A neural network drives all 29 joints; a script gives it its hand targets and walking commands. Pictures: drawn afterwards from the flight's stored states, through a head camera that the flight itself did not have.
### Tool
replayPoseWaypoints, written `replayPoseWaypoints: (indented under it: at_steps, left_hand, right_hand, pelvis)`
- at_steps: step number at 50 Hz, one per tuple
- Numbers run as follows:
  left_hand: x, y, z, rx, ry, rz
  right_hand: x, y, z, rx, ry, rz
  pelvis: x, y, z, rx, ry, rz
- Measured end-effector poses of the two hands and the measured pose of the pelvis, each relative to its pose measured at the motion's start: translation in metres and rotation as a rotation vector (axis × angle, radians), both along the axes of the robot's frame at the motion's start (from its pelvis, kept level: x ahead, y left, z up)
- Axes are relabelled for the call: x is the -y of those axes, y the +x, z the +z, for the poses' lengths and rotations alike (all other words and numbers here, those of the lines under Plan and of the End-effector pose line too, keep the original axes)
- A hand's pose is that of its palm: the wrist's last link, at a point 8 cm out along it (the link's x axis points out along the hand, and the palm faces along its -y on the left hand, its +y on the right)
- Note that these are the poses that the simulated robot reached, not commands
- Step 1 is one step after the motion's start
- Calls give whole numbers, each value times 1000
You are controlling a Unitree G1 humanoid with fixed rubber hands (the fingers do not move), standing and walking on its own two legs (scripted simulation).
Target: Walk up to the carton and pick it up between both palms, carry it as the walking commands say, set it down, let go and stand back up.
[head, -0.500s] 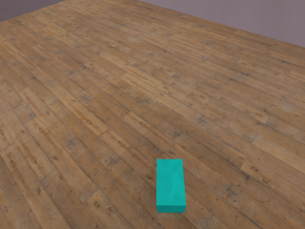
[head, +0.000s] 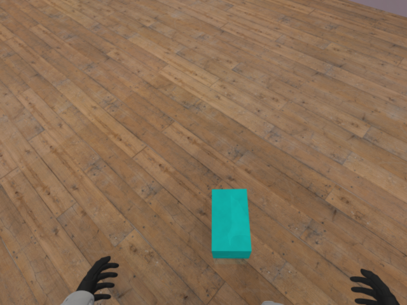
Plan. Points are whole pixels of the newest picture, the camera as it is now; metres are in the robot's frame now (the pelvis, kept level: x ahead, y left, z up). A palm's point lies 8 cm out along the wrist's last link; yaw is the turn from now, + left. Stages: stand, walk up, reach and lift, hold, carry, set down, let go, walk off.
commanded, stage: reach and lift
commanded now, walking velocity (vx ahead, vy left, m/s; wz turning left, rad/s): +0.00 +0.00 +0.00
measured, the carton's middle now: (230, 223) +0.49 -0.03 -0.69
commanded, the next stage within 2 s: none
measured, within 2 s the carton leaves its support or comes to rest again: neither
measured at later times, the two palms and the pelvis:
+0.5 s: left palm (127, 248) +0.26 +0.24 -0.15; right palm (340, 253) +0.25 -0.26 -0.16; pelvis -0.06 +0.01 -0.05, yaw +0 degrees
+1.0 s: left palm (156, 206) +0.39 +0.20 -0.21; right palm (303, 209) +0.38 -0.22 -0.21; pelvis -0.06 +0.00 -0.08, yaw +0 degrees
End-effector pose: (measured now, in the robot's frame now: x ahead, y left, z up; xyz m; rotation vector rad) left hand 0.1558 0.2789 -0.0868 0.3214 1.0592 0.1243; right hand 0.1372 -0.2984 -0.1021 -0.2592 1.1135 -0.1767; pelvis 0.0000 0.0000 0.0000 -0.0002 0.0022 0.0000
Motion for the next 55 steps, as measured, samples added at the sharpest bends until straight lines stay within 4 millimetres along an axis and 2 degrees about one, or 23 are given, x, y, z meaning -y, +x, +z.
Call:
replayPoseWaypoints:
  at_steps: [6, 14, 22, 30, 35, 46, 55]
  left_hand:
    - [5, 12, -27, -32, -34, -3]
    - [14, 51, -51, 60, -35, -31]
    - [31, 86, -65, 141, -33, -57]
    - [55, 138, -70, 176, -47, -76]
    - [60, 164, -79, 191, -58, -49]
    - [75, 210, -119, 239, -96, -72]
    - [93, 262, -129, 335, -143, -78]
  right_hand:
    - [-10, 24, -17, 12, -6, 33]
    - [-26, 63, -35, 106, -12, 75]
    - [-32, 99, -49, 187, 8, 62]
    - [-41, 145, -58, 240, 36, 43]
    - [-48, 173, -67, 285, 46, 37]
    - [-76, 221, -105, 362, 104, -4]
    - [-84, 269, -114, 450, 125, -39]
  pelvis:
    - [-6, 2, -13, -95, -9, 2]
    - [-12, -18, -30, -220, -21, 2]
    - [-9, -49, -47, -297, -21, 2]
    - [-2, -67, -59, -354, -13, 2]
    - [1, -69, -64, -406, -8, 3]
    - [1, -61, -75, -553, -10, 2]
    - [-1, -58, -82, -641, -14, 0]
